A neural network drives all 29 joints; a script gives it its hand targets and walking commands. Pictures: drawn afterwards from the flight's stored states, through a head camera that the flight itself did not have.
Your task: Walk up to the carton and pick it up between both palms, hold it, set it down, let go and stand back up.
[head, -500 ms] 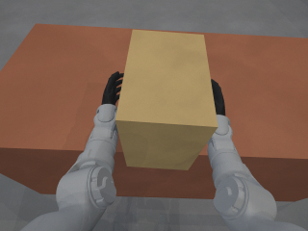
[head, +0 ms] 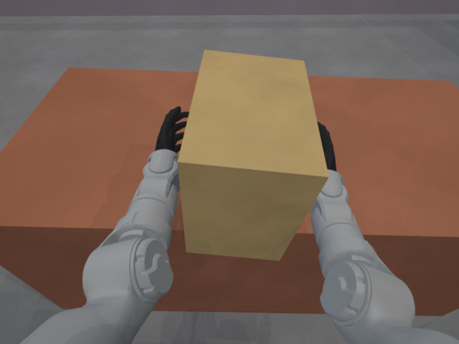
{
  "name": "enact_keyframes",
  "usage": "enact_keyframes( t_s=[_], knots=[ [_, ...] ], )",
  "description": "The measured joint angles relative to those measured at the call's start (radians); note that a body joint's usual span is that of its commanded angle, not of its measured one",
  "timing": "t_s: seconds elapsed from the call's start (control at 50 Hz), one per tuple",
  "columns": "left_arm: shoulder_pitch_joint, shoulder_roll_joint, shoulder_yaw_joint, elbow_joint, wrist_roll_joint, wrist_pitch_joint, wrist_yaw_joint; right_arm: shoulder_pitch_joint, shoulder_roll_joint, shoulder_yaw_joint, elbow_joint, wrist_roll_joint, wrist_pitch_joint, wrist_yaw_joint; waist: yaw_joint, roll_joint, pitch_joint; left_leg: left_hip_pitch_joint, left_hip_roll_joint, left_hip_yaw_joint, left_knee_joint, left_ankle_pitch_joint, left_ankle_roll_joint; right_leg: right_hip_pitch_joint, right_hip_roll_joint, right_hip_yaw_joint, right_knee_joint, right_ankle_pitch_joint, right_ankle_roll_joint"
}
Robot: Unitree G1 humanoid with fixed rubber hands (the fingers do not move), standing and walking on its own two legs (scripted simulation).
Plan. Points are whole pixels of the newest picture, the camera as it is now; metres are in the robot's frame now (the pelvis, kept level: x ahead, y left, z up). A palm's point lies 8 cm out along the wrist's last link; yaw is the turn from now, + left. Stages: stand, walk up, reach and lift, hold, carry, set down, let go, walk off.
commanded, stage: reach and lift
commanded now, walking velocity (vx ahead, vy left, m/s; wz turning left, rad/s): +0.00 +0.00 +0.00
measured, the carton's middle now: (243, 159) +0.45 +0.02 +0.08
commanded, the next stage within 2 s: none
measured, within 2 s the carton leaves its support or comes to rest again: neither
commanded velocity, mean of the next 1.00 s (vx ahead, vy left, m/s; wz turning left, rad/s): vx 0.00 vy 0.00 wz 0.00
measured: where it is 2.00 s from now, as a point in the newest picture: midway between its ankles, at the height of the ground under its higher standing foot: outside the picture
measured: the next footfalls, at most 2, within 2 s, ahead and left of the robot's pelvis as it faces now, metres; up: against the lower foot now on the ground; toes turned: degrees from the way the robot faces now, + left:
none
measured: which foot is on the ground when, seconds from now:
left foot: down 0.00-1.00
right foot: down 0.00-1.00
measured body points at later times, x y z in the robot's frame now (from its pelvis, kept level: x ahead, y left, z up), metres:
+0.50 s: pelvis +0.00 +0.00 +0.00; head -0.02 +0.04 +0.45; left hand +0.43 +0.16 +0.16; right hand +0.42 -0.12 +0.15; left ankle +0.02 +0.14 -0.75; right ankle +0.01 -0.13 -0.75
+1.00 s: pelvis -0.01 +0.00 +0.00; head -0.06 +0.03 +0.45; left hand +0.39 +0.17 +0.19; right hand +0.39 -0.12 +0.19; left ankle +0.02 +0.14 -0.75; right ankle +0.01 -0.13 -0.75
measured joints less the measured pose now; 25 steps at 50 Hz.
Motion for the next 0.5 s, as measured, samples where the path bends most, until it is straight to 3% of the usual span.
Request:
enact_keyframes(
  t_s=[0.28,0.5],
  knots=[
    [0.061,-0.021,-0.047,-0.184,0.014,0.191,-0.027,0.024,0.021,0.039,-0.060,0.057,0.112,0.009,-0.029,-0.029,0.045,0.136,-0.004,-0.012,0.002,-0.023,-0.003,0.153,-0.004,-0.014,-0.022,-0.015,0.001],
    [0.085,-0.034,-0.102,-0.310,0.019,0.299,-0.021,0.023,-0.006,0.123,-0.074,0.173,0.152,0.013,-0.042,-0.044,0.085,0.194,0.003,-0.009,0.013,-0.036,-0.007,0.215,0.002,-0.011,-0.024,-0.020,-0.002]
  ],
)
